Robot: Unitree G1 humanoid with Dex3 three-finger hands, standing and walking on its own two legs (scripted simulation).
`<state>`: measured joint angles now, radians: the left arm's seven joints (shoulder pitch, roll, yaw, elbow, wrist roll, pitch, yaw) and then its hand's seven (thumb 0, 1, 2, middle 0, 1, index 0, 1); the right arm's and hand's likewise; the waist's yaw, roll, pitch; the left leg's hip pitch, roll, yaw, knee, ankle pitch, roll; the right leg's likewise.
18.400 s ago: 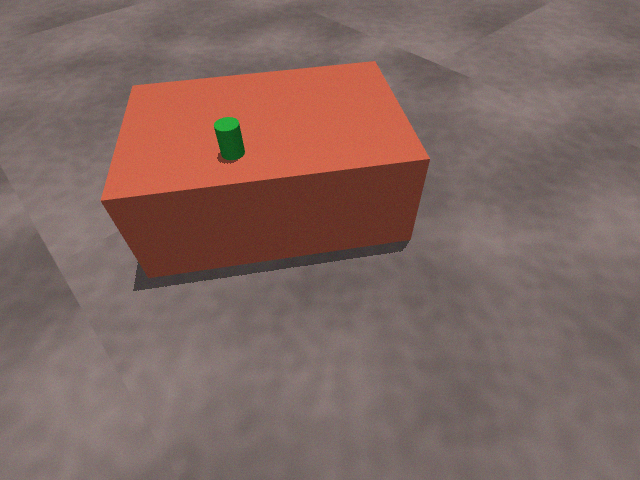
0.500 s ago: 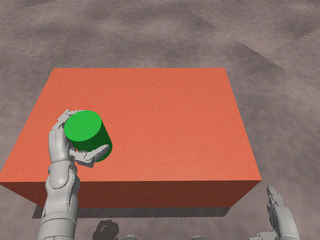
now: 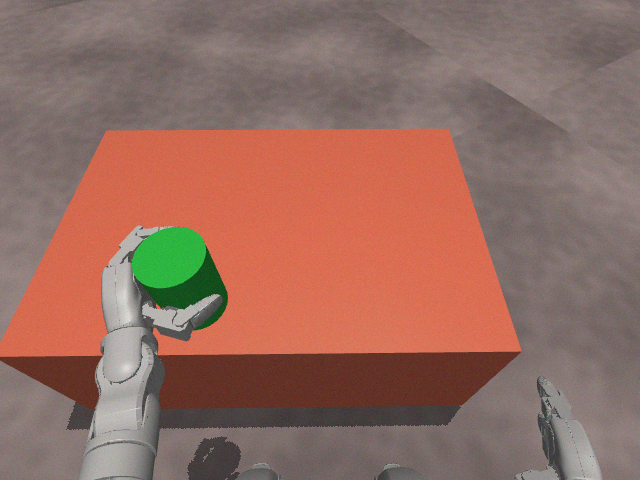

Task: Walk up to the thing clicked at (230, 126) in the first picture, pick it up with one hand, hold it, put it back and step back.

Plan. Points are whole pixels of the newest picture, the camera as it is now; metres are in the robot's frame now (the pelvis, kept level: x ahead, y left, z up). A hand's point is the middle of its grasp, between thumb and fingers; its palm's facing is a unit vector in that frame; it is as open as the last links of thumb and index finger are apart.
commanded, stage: hold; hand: left
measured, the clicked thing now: (185, 281) +0.35 +0.17 +0.05
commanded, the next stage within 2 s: crouch in 0.24 s
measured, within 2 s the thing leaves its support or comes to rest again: neither
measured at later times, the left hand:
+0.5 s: hand (180, 276) +0.35 +0.18 +0.06, palm faces +0.24 -0.97 +0.01, open 11.1 cm
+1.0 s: hand (186, 262) +0.44 +0.21 -0.04, palm faces +0.26 -0.97 +0.00, open 11.1 cm
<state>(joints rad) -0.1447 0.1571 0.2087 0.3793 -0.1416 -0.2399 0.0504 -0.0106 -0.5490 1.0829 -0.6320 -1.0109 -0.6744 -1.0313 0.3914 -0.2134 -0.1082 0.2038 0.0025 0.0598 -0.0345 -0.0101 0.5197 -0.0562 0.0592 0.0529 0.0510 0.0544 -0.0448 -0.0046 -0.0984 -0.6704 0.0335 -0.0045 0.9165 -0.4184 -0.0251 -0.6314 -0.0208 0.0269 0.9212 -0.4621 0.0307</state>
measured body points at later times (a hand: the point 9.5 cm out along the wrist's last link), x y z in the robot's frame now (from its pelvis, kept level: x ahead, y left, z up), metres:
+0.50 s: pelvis +0.00 +0.00 +0.00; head +0.05 +0.00 +0.45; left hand +0.33 +0.23 +0.06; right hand +0.16 -0.27 -0.04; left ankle +0.02 +0.13 -0.69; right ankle +0.00 -0.14 -0.69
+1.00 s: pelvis -0.01 +0.00 -0.05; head +0.11 +0.05 +0.38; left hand +0.42 +0.26 -0.04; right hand +0.15 -0.26 -0.04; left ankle +0.02 +0.13 -0.69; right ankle +0.00 -0.14 -0.69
